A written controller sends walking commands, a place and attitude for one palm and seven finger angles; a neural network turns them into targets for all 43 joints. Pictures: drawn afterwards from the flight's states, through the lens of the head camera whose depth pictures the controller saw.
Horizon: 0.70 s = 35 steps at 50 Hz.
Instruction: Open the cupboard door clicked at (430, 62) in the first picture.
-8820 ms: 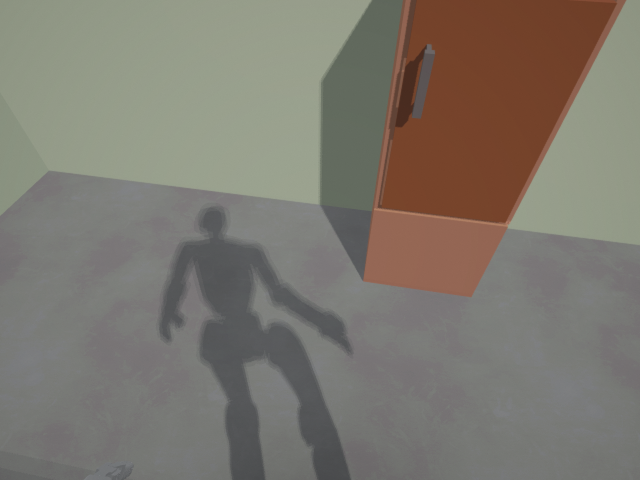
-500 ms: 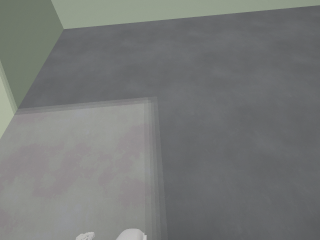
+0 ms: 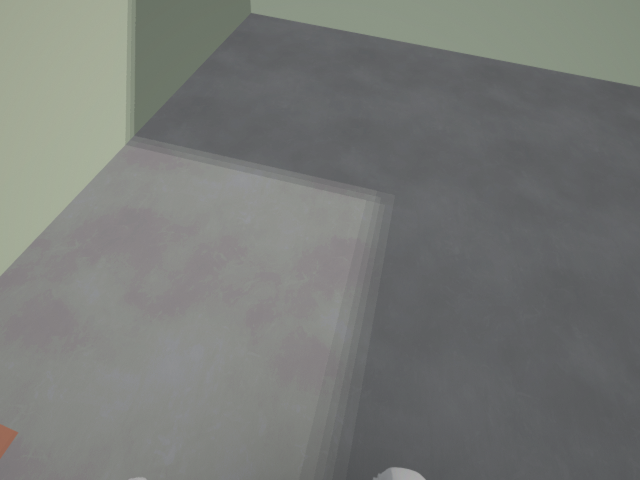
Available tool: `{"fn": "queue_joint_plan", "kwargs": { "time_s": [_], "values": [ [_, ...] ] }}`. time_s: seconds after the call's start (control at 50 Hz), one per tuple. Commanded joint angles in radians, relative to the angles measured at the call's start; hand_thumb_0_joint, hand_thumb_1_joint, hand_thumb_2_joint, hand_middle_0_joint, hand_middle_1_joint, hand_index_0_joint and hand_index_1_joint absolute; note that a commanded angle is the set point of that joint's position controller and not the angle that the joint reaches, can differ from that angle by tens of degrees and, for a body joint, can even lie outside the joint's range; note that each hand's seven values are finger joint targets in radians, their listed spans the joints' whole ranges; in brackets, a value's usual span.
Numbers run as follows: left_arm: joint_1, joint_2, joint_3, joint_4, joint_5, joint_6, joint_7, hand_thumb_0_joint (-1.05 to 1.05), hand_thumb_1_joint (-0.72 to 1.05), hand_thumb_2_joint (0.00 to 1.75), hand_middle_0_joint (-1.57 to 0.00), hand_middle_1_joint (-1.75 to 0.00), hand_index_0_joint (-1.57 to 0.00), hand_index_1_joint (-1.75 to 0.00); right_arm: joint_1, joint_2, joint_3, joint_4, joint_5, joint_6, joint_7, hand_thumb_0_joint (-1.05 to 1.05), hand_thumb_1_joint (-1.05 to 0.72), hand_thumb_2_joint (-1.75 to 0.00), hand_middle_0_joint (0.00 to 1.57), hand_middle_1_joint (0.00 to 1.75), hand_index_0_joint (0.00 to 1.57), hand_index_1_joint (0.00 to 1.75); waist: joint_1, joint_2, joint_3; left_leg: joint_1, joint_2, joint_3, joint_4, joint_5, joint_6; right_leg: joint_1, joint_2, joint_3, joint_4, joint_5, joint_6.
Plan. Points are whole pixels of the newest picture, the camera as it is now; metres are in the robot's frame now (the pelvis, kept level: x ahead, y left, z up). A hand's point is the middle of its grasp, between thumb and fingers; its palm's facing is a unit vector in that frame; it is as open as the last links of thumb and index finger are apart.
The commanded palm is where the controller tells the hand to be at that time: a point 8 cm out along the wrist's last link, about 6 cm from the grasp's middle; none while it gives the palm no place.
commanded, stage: turn to face it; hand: left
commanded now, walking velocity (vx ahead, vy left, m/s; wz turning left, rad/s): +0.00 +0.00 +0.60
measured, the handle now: out of the picture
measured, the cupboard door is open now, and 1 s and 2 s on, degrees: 0 0 0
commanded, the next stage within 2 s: none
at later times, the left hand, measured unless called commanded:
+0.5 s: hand out of the picture +0.01 +0.16 -0.14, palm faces +0.28 -0.91 -0.29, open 7.3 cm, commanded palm none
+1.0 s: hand out of the picture -0.10 +0.22 -0.16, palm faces +0.59 -0.76 -0.27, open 7.4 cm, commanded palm none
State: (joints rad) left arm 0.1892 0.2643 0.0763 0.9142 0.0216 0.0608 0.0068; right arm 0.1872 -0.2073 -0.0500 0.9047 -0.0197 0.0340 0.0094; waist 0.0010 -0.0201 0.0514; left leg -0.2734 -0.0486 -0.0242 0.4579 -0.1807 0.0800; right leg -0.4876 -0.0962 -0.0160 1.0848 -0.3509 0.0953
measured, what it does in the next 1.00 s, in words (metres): steps on the spot, turning left: right foot, then left foot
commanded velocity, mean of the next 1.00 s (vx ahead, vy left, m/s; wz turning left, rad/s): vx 0.00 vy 0.00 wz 0.60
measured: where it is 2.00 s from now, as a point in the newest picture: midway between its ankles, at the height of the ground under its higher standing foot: outside the picture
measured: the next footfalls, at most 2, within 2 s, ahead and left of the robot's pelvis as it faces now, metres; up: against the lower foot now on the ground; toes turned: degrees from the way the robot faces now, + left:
right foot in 0.32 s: +0.02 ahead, -0.16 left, +0.00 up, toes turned +11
left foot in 0.72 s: -0.06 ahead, +0.11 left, +0.00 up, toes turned +31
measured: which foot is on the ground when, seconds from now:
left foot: down 0.00-0.30, up 0.32-0.70, down 0.72-1.00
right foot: up 0.00-0.30, down 0.32-0.72, up 0.74-1.00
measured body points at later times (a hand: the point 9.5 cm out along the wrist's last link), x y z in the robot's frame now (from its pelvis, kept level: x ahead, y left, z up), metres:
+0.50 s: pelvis -0.03 -0.05 +0.00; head +0.00 -0.08 +0.45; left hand +0.00 +0.21 -0.12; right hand +0.07 -0.31 -0.16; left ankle -0.07 +0.08 -0.65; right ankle -0.02 -0.17 -0.74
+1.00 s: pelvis -0.05 -0.01 +0.00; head -0.02 +0.01 +0.44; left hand -0.13 +0.26 -0.14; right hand +0.18 -0.17 -0.13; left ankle -0.09 +0.08 -0.74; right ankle +0.04 -0.15 -0.68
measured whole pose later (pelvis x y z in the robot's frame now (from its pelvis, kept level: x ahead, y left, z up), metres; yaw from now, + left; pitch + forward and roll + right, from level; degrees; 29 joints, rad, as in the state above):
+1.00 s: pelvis -0.05 -0.01 +0.00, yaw +35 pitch +0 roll -1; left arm 0.16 0.27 0.06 0.89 0.01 0.06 0.01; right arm 0.16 -0.22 -0.05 0.89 -0.03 0.03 0.01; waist 0.00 -0.01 0.08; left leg -0.26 -0.03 -0.07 0.50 -0.23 0.02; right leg -0.47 -0.09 -0.02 1.01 -0.44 0.09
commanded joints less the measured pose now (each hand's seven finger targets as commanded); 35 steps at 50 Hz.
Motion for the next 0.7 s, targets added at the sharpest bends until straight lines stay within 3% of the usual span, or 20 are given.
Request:
{"fn": "queue_joint_plan", "kwargs": {
  "time_s": [0.0, 0.08, 0.16, 0.2, 0.24, 0.26, 0.28, 0.3, 0.32, 0.34, 0.36, 0.38, 0.4, 0.5, 0.56, 0.6, 0.64, 0.66, 0.68],
  "values": [
    [-0.050, 0.075, 0.019, -0.093, -0.003, -0.027, 0.014, 0.00, 0.90, 0.90, -0.20, -0.30, -0.20, -0.30, 0.063, -0.216, -0.062, -0.055, -0.002, -0.018, -0.016, 0.00, -0.90, -0.90, 0.20, 0.30, 0.20, 0.30, -0.045, 0.133, -0.082, 0.144, 0.265, -0.348, -0.173, 0.080, 0.085, -0.072, 0.003, 0.032, -0.055, -0.029, 0.008],
    [-0.090, 0.063, 0.014, -0.117, -0.008, -0.030, 0.018, 0.00, 0.90, 0.90, -0.20, -0.30, -0.20, -0.30, 0.086, -0.218, -0.069, -0.051, -0.007, -0.011, -0.015, 0.00, -0.90, -0.90, 0.20, 0.30, 0.20, 0.30, -0.058, 0.158, -0.094, 0.144, 0.260, -0.425, -0.153, 0.100, 0.105, -0.029, 0.032, 0.040, -0.160, -0.088, -0.002],
    [-0.070, 0.052, 0.006, -0.125, -0.015, -0.035, 0.021, 0.00, 0.90, 0.90, -0.20, -0.30, -0.20, -0.30, 0.081, -0.220, -0.074, -0.052, -0.008, -0.003, -0.014, 0.00, -0.90, -0.90, 0.20, 0.30, 0.20, 0.30, -0.049, 0.165, -0.124, 0.110, 0.233, -0.485, -0.129, 0.155, 0.099, 0.082, 0.078, 0.038, -0.308, -0.107, -0.021],
    [-0.021, 0.051, 0.008, -0.116, -0.020, -0.036, 0.025, 0.00, 0.90, 0.90, -0.20, -0.30, -0.20, -0.30, 0.060, -0.218, -0.078, -0.057, -0.009, 0.002, -0.012, 0.00, -0.90, -0.90, 0.20, 0.30, 0.20, 0.30, -0.027, 0.172, -0.146, 0.071, 0.206, -0.487, -0.120, 0.155, 0.077, 0.177, 0.097, 0.029, -0.423, -0.073, -0.033],
    [0.044, 0.065, 0.016, -0.100, -0.024, -0.041, 0.030, 0.00, 0.90, 0.90, -0.20, -0.30, -0.20, -0.30, 0.033, -0.203, -0.080, -0.066, -0.003, 0.006, -0.007, 0.00, -0.90, -0.90, 0.20, 0.30, 0.20, 0.30, 0.006, 0.165, -0.154, -0.034, 0.149, -0.453, -0.099, 0.082, 0.018, 0.350, 0.101, 0.006, -0.622, 0.043, -0.048],
    [0.088, 0.102, 0.024, -0.092, -0.018, -0.047, 0.034, 0.00, 0.90, 0.90, -0.20, -0.30, -0.20, -0.30, 0.021, -0.174, -0.078, -0.073, 0.004, 0.009, -0.002, 0.00, -0.90, -0.90, 0.20, 0.30, 0.20, 0.30, 0.029, 0.101, -0.157, -0.158, 0.103, -0.400, -0.037, -0.029, -0.029, 0.494, 0.042, 0.051, -0.754, 0.086, -0.069],
    [0.097, 0.184, 0.042, -0.097, -0.003, -0.055, 0.040, 0.00, 0.90, 0.90, -0.20, -0.30, -0.20, -0.30, 0.039, -0.111, -0.071, -0.085, 0.011, 0.011, 0.001, 0.00, -0.90, -0.90, 0.20, 0.30, 0.20, 0.30, 0.036, -0.151, -0.141, -0.369, -0.011, -0.224, 0.194, -0.256, -0.100, 0.601, -0.211, 0.298, -0.878, -0.083, -0.153],
    [0.036, 0.214, 0.036, -0.122, 0.003, -0.048, 0.044, 0.00, 0.90, 0.90, -0.20, -0.30, -0.20, -0.30, 0.026, -0.125, -0.075, -0.097, 0.001, 0.011, -0.003, 0.00, -0.90, -0.90, 0.20, 0.30, 0.20, 0.30, 0.032, -0.247, -0.077, -0.418, -0.072, -0.091, 0.454, -0.364, -0.130, 0.432, -0.403, 0.447, -0.916, -0.096, -0.243],
    [-0.045, 0.180, 0.023, -0.148, -0.003, -0.045, 0.047, 0.00, 0.90, 0.90, -0.20, -0.30, -0.20, -0.30, 0.029, -0.156, -0.082, -0.091, -0.009, 0.016, 0.003, 0.00, -0.90, -0.90, 0.20, 0.30, 0.20, 0.30, -0.008, -0.130, -0.033, -0.346, -0.015, -0.120, 0.606, -0.322, -0.116, 0.261, -0.378, 0.344, -0.913, -0.077, -0.252],
    [-0.106, 0.140, 0.020, -0.158, -0.006, -0.056, 0.045, 0.00, 0.90, 0.90, -0.20, -0.30, -0.20, -0.30, 0.060, -0.146, -0.085, -0.065, -0.011, 0.029, 0.011, 0.00, -0.90, -0.90, 0.20, 0.30, 0.20, 0.30, -0.043, -0.141, -0.014, -0.320, 0.003, -0.104, 0.683, -0.263, -0.120, 0.209, -0.295, 0.269, -0.905, -0.046, -0.221],
    [-0.131, 0.121, 0.016, -0.160, -0.008, -0.057, 0.042, 0.00, 0.90, 0.90, -0.20, -0.30, -0.20, -0.30, 0.089, -0.136, -0.083, -0.048, -0.010, 0.033, 0.014, 0.00, -0.90, -0.90, 0.20, 0.30, 0.20, 0.30, -0.061, -0.146, -0.003, -0.316, 0.015, -0.081, 0.727, -0.239, -0.128, 0.208, -0.254, 0.220, -0.880, 0.021, -0.200],
    [-0.137, 0.096, 0.004, -0.155, -0.009, -0.063, 0.038, 0.00, 0.90, 0.90, -0.20, -0.30, -0.20, -0.30, 0.095, -0.136, -0.079, -0.031, -0.010, 0.035, 0.019, 0.00, -0.90, -0.90, 0.20, 0.30, 0.20, 0.30, -0.067, -0.135, 0.027, -0.315, 0.036, -0.053, 0.765, -0.186, -0.137, 0.214, -0.212, 0.125, -0.843, 0.126, -0.191],
    [-0.112, 0.084, 0.000, -0.146, -0.007, -0.070, 0.035, 0.00, 0.90, 0.90, -0.20, -0.30, -0.20, -0.30, 0.100, -0.129, -0.074, -0.028, -0.008, 0.032, 0.022, 0.00, -0.90, -0.90, 0.20, 0.30, 0.20, 0.30, -0.063, -0.145, 0.019, -0.326, 0.038, -0.035, 0.772, -0.163, -0.146, 0.259, -0.188, 0.070, -0.809, 0.224, -0.186],
    [0.037, 0.124, 0.012, -0.095, 0.004, -0.070, 0.035, 0.00, 0.90, 0.90, -0.20, -0.30, -0.20, -0.30, -0.016, -0.110, -0.056, -0.058, 0.000, 0.029, 0.023, 0.00, -0.90, -0.90, 0.20, 0.30, 0.20, 0.30, 0.010, -0.158, -0.010, -0.315, 0.070, 0.027, 0.584, -0.228, -0.170, 0.405, -0.228, 0.016, -0.740, 0.420, -0.210],
    [0.081, 0.155, 0.020, -0.073, 0.010, -0.063, 0.029, 0.00, 0.90, 0.90, -0.20, -0.30, -0.20, -0.30, -0.082, -0.098, -0.044, -0.076, 0.006, 0.022, 0.024, 0.00, -0.90, -0.90, 0.20, 0.30, 0.20, 0.30, 0.041, -0.199, -0.009, -0.231, 0.067, 0.080, 0.406, -0.274, -0.162, 0.408, -0.247, -0.022, -0.691, 0.537, -0.214],
    [0.088, 0.178, 0.029, -0.071, 0.011, -0.059, 0.027, 0.00, 0.90, 0.90, -0.20, -0.30, -0.20, -0.30, -0.071, -0.098, -0.037, -0.076, 0.009, 0.014, 0.022, 0.00, -0.90, -0.90, 0.20, 0.30, 0.20, 0.30, 0.046, -0.234, -0.044, -0.164, 0.057, 0.109, 0.317, -0.269, -0.150, 0.418, -0.257, -0.042, -0.644, 0.607, -0.210],
    [0.079, 0.185, 0.031, -0.069, 0.008, -0.054, 0.025, 0.00, 0.90, 0.90, -0.20, -0.30, -0.20, -0.30, -0.030, -0.108, -0.037, -0.068, 0.010, 0.005, 0.019, 0.00, -0.90, -0.90, 0.20, 0.30, 0.20, 0.30, 0.023, -0.222, -0.080, -0.083, 0.040, 0.134, 0.175, -0.190, -0.137, 0.428, -0.246, -0.080, -0.569, 0.644, -0.176],
    [0.070, 0.181, 0.030, -0.066, 0.002, -0.051, 0.022, 0.00, 0.90, 0.90, -0.20, -0.30, -0.20, -0.30, 0.006, -0.130, -0.041, -0.060, 0.009, -0.001, 0.018, 0.00, -0.90, -0.90, 0.20, 0.30, 0.20, 0.30, -0.002, -0.178, -0.101, 0.011, 0.041, 0.124, 0.056, -0.089, -0.129, 0.391, -0.234, -0.117, -0.492, 0.595, -0.138],
    [0.065, 0.162, 0.028, -0.077, -0.008, -0.047, 0.020, 0.00, 0.90, 0.90, -0.20, -0.30, -0.20, -0.30, 0.080, -0.181, -0.054, -0.044, 0.005, -0.012, 0.018, 0.00, -0.90, -0.90, 0.20, 0.30, 0.20, 0.30, -0.045, -0.061, -0.164, 0.188, 0.090, 0.059, -0.053, 0.101, -0.107, 0.282, -0.207, -0.151, -0.328, 0.478, -0.093]
  ]
}}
